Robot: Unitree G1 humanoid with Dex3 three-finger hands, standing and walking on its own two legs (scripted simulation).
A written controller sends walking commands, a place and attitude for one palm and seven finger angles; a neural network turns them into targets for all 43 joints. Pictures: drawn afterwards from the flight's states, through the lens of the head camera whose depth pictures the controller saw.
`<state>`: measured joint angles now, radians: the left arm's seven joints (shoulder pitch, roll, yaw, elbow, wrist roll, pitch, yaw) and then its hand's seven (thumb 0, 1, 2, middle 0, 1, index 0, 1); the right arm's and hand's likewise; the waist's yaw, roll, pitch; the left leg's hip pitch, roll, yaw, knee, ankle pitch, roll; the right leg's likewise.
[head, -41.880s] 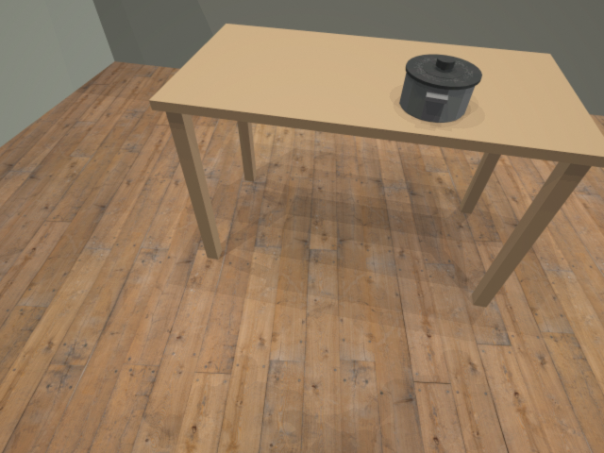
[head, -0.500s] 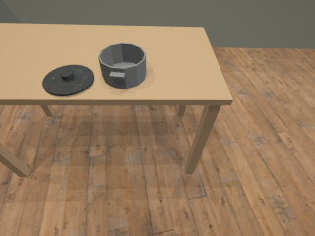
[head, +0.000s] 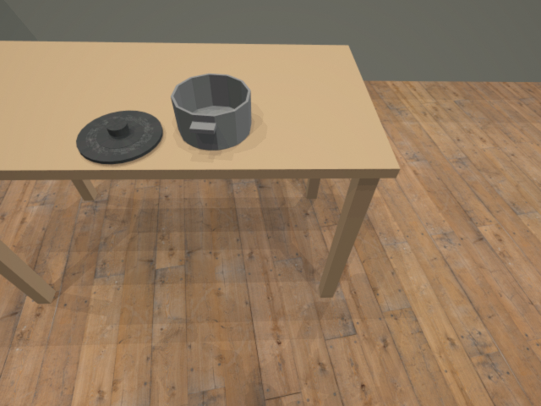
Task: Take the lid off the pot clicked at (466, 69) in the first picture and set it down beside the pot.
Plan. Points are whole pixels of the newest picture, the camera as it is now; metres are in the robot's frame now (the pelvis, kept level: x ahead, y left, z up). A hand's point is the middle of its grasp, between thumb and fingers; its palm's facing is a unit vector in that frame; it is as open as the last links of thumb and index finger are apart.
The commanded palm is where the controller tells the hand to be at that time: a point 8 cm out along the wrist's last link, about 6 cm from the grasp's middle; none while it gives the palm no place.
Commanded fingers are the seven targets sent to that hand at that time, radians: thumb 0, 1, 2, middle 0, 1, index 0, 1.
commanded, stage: let the arm hang, fingers relaxed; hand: left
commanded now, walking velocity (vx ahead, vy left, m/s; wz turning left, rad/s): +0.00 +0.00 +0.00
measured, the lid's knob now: (117, 127) +0.68 +0.38 +0.00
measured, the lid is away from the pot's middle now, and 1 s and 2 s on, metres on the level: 0.22 0.22 0.22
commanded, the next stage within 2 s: look to check the result in 0.16 s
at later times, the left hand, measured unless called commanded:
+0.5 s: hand out of the picture +0.00 +0.16 -0.18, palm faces +0.02 -0.98 -0.19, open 7.3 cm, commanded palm none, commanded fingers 0.00 0.90 0.90 -0.20 -0.30 -0.20 -0.30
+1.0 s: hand out of the picture +0.00 +0.16 -0.18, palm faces +0.03 -0.98 -0.19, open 7.3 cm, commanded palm none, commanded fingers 0.00 0.90 0.90 -0.20 -0.30 -0.20 -0.30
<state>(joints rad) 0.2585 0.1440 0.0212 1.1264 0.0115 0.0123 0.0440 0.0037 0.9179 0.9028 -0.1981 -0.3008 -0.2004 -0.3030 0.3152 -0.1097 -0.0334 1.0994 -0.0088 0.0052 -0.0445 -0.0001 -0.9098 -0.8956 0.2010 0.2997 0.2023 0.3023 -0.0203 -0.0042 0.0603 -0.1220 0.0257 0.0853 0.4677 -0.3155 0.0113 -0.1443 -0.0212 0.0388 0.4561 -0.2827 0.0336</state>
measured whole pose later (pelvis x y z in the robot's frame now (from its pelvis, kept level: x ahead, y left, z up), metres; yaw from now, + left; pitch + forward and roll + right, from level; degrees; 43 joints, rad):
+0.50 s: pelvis +0.00 +0.00 +0.00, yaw +0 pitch -2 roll +0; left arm 0.27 0.14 0.02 1.13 0.01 0.01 0.04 0.00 0.92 0.90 -0.20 -0.30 -0.20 -0.30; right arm 0.30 -0.11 -0.04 1.10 -0.01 0.01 -0.04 0.00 -0.91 -0.90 0.20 0.30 0.20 0.30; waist -0.02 0.00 0.06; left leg -0.12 0.03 0.08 0.47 -0.31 0.00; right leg -0.15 -0.01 0.04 0.45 -0.28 0.03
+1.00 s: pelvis +0.00 -0.01 +0.00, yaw +0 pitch -2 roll +0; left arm 0.26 0.14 0.02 1.13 0.01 0.01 0.04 0.00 0.92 0.90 -0.20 -0.30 -0.20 -0.30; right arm 0.30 -0.11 -0.04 1.11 -0.01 0.01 -0.05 0.00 -0.91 -0.90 0.20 0.30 0.20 0.30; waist -0.02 0.00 0.06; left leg -0.12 0.03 0.08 0.46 -0.30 0.00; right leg -0.15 -0.01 0.03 0.45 -0.27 0.02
